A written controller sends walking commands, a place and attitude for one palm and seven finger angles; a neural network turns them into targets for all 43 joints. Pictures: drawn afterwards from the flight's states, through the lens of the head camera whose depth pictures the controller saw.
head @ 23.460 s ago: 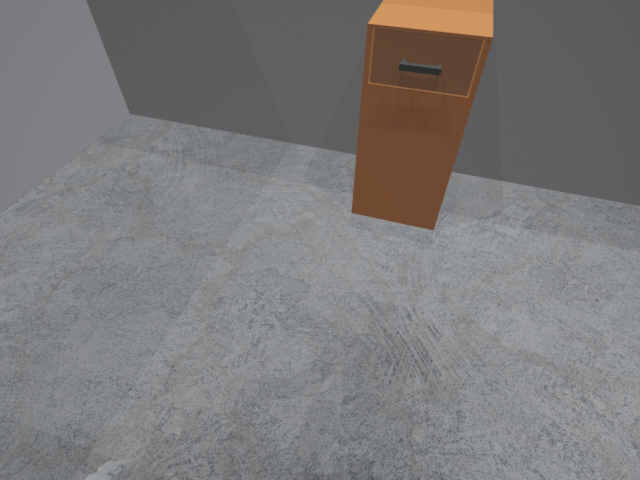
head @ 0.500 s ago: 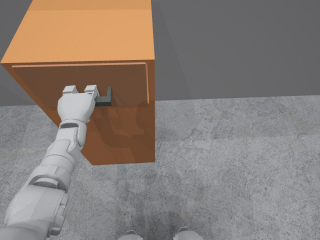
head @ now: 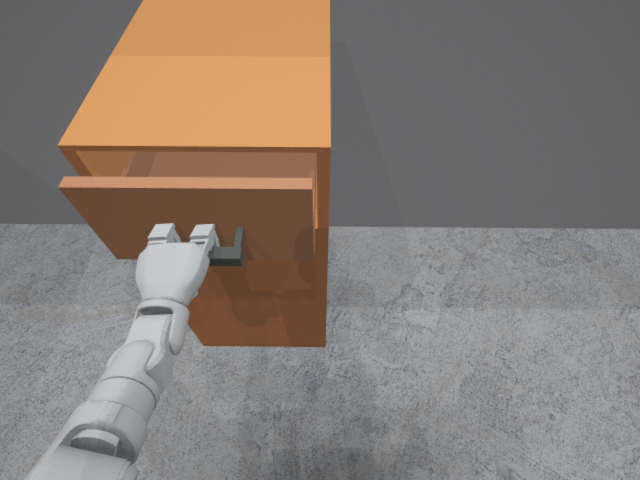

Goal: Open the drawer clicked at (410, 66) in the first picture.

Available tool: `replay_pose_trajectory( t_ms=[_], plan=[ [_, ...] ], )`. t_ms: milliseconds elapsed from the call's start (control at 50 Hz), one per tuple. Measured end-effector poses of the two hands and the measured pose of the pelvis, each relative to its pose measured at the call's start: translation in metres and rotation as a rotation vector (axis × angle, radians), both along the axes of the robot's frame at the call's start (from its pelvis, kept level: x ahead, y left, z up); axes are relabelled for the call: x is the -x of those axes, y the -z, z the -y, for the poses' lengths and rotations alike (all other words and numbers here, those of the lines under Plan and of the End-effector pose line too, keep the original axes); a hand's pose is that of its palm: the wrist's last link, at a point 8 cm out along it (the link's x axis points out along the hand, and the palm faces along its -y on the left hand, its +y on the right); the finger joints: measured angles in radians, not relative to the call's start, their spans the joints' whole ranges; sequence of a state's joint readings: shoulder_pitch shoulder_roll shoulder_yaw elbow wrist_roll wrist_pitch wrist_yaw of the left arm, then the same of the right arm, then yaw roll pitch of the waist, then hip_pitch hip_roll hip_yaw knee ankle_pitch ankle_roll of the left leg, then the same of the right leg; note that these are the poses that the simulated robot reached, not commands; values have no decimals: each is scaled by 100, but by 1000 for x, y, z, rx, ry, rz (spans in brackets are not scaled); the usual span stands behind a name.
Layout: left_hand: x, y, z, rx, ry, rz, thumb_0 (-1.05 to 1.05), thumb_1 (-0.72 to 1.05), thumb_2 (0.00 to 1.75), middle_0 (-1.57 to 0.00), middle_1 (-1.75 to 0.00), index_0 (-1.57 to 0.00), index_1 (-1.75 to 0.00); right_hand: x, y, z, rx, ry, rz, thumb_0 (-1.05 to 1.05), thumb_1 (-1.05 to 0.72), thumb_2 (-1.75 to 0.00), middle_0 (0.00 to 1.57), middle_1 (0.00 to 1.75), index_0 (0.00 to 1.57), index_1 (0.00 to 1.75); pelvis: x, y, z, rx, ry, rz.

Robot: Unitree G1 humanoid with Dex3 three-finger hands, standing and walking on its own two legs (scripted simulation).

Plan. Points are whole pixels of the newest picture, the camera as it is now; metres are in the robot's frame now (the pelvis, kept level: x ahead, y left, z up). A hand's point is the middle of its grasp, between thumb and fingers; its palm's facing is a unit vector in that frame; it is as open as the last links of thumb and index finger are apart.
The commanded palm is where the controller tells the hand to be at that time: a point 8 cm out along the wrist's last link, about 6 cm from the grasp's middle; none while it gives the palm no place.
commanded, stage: pull the drawer open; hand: left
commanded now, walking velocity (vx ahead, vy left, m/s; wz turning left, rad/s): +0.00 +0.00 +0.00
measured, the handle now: (198, 244) +0.44 +0.19 +0.00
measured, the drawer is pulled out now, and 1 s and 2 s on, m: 0.07 0.19 0.30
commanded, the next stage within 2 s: none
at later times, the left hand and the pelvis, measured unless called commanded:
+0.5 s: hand (179, 326) +0.32 +0.20 -0.03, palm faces -0.01 -0.07 -1.00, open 5.4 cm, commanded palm +0.28 +0.22 +0.02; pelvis -0.01 +0.00 +0.00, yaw -1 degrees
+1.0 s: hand (170, 371) +0.26 +0.20 -0.03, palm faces -0.01 -0.09 -1.00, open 5.6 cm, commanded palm +0.22 +0.22 +0.02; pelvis -0.01 -0.01 +0.00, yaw +0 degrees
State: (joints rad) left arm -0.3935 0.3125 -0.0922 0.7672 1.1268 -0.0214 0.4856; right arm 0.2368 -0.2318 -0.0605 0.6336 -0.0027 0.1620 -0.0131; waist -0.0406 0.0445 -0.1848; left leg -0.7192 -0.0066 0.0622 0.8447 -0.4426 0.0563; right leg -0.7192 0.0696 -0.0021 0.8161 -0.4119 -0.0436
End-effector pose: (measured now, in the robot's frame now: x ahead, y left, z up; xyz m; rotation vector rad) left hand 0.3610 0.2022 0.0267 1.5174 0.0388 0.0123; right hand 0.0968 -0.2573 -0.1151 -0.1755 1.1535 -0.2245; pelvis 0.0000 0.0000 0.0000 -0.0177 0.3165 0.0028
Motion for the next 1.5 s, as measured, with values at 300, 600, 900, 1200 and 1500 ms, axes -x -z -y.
replay_pose_trajectory(
  t_ms=[300,600,900,1200,1500],
  plan=[
    [28,-1,0,15,-8,-14,0,74,80,-30,-134,-41,-135,1,-3,1,-10,11,38,1,-91,-90,20,30,20,30,4,-3,4,-10,14,31],
    [76,0,0,16,-14,13,1,73,83,-31,-135,-42,-135,-19,-8,0,-13,-28,114,1,-91,-90,20,30,20,30,8,-3,4,-14,11,65],
    [110,-1,2,22,-40,6,2,72,83,-31,-134,-42,-135,-47,-15,-10,-39,-92,212,1,-91,-90,20,30,20,30,14,-2,9,-20,4,95],
    [152,-1,2,32,-51,11,2,72,82,-31,-134,-41,-135,-58,-16,-6,-45,-127,242,1,-91,-90,20,30,20,30,14,1,15,-28,9,105],
    [184,-1,4,31,-78,7,3,71,82,-31,-133,-42,-135,-74,-16,-8,-66,-166,294,1,-91,-90,20,30,20,30,16,6,24,-37,6,109]
  ],
)
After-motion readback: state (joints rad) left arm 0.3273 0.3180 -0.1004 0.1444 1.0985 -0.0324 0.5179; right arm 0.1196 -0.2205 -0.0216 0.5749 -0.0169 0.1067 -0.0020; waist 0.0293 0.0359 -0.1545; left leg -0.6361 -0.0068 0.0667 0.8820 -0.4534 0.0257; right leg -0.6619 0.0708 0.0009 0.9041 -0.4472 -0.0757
